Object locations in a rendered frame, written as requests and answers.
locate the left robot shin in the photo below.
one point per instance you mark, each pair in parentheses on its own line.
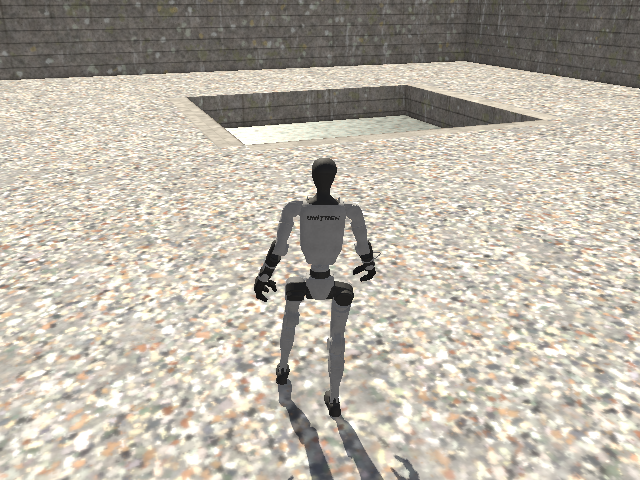
(286,342)

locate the robot right upper arm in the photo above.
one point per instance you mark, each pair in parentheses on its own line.
(354,212)

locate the robot left hand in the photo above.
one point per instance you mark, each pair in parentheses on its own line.
(259,286)

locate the robot right hand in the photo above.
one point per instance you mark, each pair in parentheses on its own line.
(361,268)

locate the robot head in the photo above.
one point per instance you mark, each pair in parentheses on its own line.
(323,174)

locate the robot left forearm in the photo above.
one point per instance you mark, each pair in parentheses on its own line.
(269,264)

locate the robot right forearm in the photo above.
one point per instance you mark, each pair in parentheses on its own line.
(368,259)

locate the robot left upper arm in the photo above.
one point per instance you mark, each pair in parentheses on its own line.
(290,210)

